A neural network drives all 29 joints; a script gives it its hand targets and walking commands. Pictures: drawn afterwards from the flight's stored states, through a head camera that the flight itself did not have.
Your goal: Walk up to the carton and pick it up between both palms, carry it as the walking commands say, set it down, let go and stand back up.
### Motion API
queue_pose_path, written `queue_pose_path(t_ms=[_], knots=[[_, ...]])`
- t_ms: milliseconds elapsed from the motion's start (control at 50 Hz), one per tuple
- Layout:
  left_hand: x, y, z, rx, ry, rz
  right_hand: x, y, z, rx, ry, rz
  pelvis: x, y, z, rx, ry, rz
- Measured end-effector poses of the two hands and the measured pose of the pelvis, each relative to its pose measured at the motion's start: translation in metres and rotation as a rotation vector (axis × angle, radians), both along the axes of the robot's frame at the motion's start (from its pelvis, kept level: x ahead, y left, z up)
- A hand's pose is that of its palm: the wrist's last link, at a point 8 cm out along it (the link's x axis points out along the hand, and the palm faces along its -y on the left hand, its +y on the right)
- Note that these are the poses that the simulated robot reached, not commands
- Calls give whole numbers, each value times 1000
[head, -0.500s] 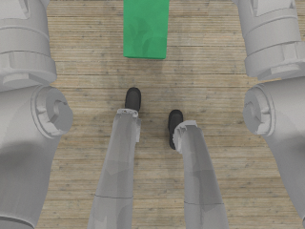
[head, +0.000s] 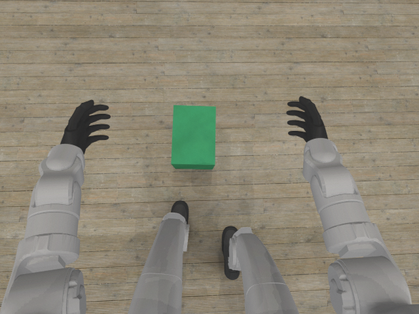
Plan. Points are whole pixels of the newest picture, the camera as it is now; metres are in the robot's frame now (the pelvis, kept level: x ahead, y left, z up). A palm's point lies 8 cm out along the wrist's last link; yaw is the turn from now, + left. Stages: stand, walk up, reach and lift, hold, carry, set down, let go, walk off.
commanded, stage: let go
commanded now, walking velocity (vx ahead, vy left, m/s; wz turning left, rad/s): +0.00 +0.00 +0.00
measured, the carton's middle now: (194, 139) +0.50 +0.09 -0.63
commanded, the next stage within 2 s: stand in 0.90 s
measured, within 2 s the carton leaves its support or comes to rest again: neither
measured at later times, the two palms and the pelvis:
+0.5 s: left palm (74, 203) +0.25 +0.24 -0.02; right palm (387, 211) +0.28 -0.24 -0.02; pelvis +0.07 -0.02 +0.05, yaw +1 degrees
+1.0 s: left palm (54, 203) +0.25 +0.26 -0.01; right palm (392, 253) +0.22 -0.25 -0.02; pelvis +0.08 -0.01 +0.05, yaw +1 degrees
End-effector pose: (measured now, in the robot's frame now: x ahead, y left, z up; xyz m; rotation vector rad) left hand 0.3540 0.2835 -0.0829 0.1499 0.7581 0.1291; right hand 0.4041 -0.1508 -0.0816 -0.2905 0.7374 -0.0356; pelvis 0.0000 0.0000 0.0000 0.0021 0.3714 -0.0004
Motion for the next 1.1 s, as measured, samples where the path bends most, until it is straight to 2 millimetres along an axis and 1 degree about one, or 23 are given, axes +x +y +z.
queue_pose_path(t_ms=[60,100,200,260,300,360,440,520,600,680,760,860,920,960,1020,1100], knots=[[-9,-1,16,9,-6,-12,-6,-7,14,14,-7,3,9,0,8,2,-14,2],[-20,-4,22,11,-2,-22,-13,-13,21,18,-15,3,16,0,14,3,-28,4],[-60,-12,31,7,45,-24,-49,-35,34,28,-5,-15,37,-2,31,8,-71,7],[-79,-16,38,14,67,-28,-68,-49,41,29,1,-28,47,-5,37,15,-105,9],[-86,-20,43,18,70,-33,-79,-58,44,30,8,-36,52,-7,40,20,-124,9],[-90,-28,52,26,56,-48,-92,-68,49,41,10,-41,58,-12,44,27,-154,9],[-99,-38,58,30,67,-65,-110,-84,55,50,15,-64,66,-19,49,37,-199,7],[-102,-45,64,33,59,-69,-129,-98,58,57,34,-84,72,-25,51,45,-229,5],[-104,-50,70,32,37,-64,-147,-108,65,54,32,-101,78,-29,52,51,-262,4],[-105,-53,73,28,22,-69,-161,-113,69,53,31,-118,77,-30,53,52,-296,3],[-107,-52,73,24,21,-66,-167,-113,73,49,17,-125,74,-28,53,50,-325,2],[-118,-44,69,32,59,-31,-170,-108,77,46,0,-125,68,-23,52,43,-350,3],[-118,-34,68,54,29,4,-179,-106,69,36,40,-142,69,-17,51,32,-350,6],[-112,-27,70,62,-10,17,-184,-104,63,32,65,-156,74,-12,50,24,-345,8],[-98,-17,74,62,-75,21,-189,-98,56,27,95,-175,83,-3,48,11,-332,10],[-87,-9,71,52,-112,28,-187,-92,54,9,108,-182,92,6,46,0,-330,13]])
